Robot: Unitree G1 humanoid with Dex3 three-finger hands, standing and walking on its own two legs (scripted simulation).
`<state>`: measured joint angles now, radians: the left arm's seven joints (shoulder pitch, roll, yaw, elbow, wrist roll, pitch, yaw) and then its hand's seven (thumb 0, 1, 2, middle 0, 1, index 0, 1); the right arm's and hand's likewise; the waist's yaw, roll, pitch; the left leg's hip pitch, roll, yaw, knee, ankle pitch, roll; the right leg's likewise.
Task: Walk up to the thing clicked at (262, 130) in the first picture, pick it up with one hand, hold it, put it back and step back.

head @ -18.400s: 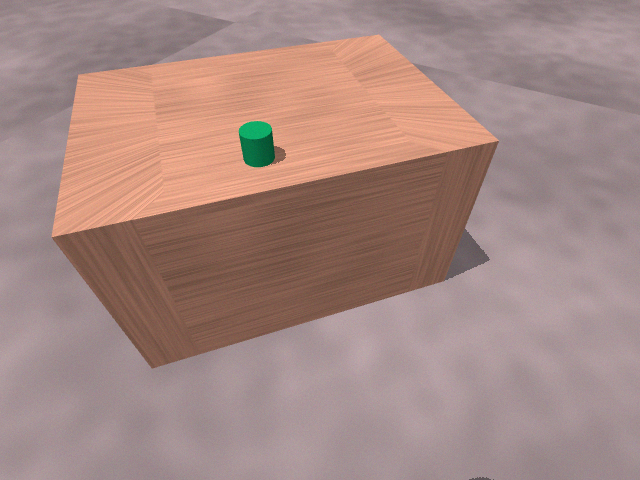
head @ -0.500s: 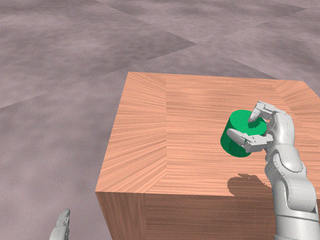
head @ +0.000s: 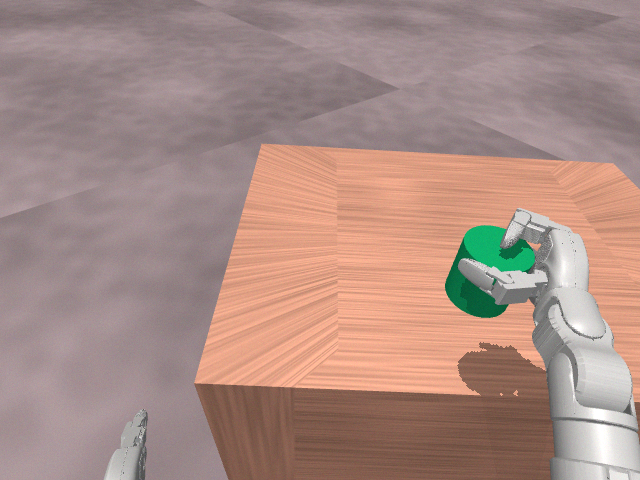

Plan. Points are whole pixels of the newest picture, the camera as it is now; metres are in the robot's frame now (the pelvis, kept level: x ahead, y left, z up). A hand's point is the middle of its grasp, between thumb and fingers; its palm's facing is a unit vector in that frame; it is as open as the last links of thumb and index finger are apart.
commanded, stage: crouch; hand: right
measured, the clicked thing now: (486, 271) +0.35 -0.18 +0.13
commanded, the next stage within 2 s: lower in 1.02 s
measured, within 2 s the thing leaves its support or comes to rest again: rests again in 1.96 s
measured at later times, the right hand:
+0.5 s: hand (494, 268) +0.40 -0.23 +0.09, palm faces +0.27 +0.96 +0.03, open 6.8 cm
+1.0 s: hand (496, 271) +0.43 -0.25 +0.05, palm faces +0.26 +0.97 +0.02, open 6.8 cm
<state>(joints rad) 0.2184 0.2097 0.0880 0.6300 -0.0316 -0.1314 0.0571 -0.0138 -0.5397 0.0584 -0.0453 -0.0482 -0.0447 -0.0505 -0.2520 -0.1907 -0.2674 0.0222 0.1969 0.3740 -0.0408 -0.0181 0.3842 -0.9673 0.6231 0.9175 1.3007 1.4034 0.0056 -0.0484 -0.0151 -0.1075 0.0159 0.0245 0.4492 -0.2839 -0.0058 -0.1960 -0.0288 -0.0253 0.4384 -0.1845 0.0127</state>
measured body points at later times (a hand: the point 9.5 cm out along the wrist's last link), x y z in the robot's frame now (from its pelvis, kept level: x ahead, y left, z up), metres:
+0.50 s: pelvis -0.01 -0.01 -0.01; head +0.01 -0.01 +0.44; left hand +0.13 +0.26 -0.08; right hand +0.38 -0.28 +0.09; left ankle -0.02 +0.12 -0.74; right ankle +0.04 -0.13 -0.74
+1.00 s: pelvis -0.01 -0.02 -0.03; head +0.04 -0.04 +0.42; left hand +0.13 +0.25 -0.08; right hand +0.41 -0.30 +0.05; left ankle -0.02 +0.12 -0.74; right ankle +0.04 -0.13 -0.74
